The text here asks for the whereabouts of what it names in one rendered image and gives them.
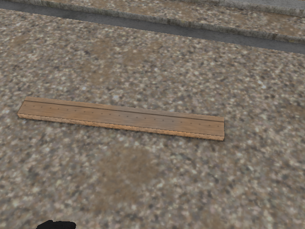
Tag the left robot hand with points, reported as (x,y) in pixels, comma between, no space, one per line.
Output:
(50,224)

